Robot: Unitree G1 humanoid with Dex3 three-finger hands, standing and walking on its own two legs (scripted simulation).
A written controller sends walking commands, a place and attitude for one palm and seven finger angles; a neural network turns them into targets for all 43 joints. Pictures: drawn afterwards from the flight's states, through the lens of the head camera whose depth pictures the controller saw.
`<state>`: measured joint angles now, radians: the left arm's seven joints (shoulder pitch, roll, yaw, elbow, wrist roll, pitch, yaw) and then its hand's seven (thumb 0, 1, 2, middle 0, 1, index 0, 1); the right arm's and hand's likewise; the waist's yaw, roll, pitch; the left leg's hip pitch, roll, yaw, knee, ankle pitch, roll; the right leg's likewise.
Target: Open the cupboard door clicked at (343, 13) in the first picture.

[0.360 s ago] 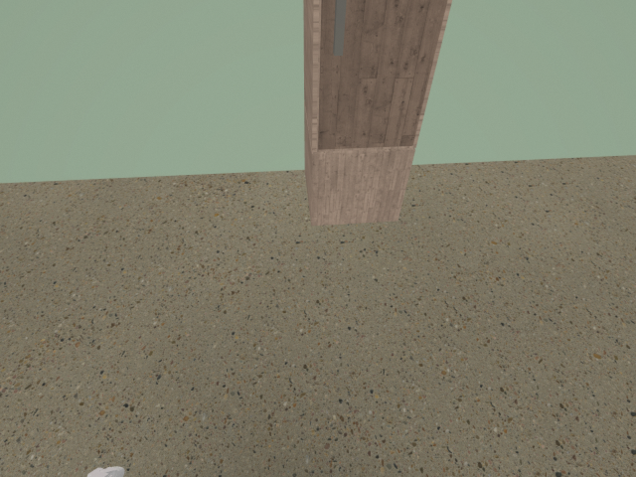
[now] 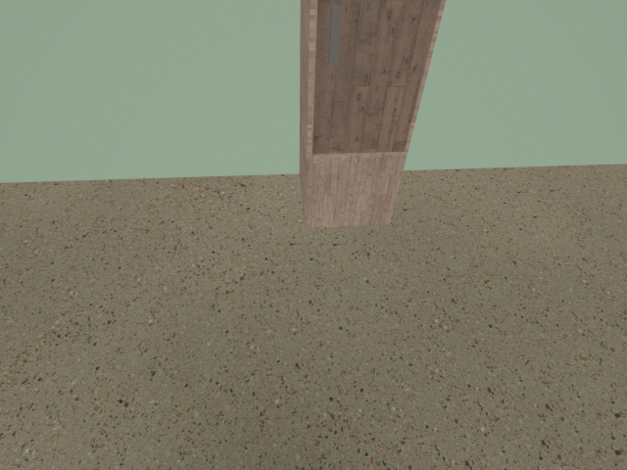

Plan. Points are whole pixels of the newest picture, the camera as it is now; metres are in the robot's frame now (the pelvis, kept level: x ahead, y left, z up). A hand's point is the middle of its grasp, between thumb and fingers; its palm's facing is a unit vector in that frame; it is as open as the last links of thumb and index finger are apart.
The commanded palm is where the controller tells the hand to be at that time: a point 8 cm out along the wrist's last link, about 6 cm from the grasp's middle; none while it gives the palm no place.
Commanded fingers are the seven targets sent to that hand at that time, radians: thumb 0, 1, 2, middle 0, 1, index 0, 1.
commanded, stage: stand and wait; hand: left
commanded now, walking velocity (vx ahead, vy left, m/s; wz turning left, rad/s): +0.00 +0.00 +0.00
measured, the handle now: (333, 33) +1.22 +0.02 +0.09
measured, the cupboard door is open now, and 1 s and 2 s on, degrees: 0 0 0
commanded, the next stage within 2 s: look at it before walking up in 0.46 s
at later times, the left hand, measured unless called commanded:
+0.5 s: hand out of the picture +0.06 +0.25 -0.16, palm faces -0.03 -0.94 -0.33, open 7.4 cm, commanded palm none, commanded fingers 0.00 0.90 0.90 -0.20 -0.30 -0.20 -0.30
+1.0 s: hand out of the picture +0.06 +0.24 -0.15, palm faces -0.03 -0.94 -0.33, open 7.4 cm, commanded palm none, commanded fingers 0.00 0.90 0.90 -0.20 -0.30 -0.20 -0.30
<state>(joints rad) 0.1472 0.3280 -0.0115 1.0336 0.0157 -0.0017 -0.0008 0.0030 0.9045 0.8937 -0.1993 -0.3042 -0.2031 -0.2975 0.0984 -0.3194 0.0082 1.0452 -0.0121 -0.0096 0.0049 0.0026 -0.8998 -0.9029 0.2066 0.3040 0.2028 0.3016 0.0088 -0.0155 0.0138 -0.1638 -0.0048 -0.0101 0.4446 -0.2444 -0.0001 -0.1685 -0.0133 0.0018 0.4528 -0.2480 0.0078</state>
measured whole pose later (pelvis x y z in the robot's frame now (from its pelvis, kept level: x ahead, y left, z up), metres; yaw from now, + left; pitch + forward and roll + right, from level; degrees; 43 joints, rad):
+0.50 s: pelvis -0.01 +0.00 +0.00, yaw +0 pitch -2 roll +0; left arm 0.16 0.34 -0.01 1.09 0.01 0.00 0.00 0.00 0.91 0.89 -0.20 -0.30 -0.20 -0.30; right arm 0.14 -0.33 0.01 1.12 -0.01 -0.01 0.01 0.00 -0.90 -0.90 0.21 0.30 0.20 0.30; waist 0.00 -0.01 0.03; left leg -0.16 0.00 -0.01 0.40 -0.21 0.00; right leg -0.16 -0.01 0.00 0.41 -0.21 0.01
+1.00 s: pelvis -0.01 +0.00 +0.00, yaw +0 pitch -2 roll +0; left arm 0.15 0.34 -0.01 1.09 0.02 -0.01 0.00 0.00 0.91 0.89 -0.20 -0.30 -0.20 -0.30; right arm 0.11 -0.33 0.01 1.11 -0.01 -0.01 0.01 0.00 -0.90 -0.90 0.21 0.30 0.20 0.30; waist 0.01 -0.01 0.03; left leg -0.14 0.00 -0.01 0.38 -0.20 -0.01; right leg -0.15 0.00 0.01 0.39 -0.20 0.00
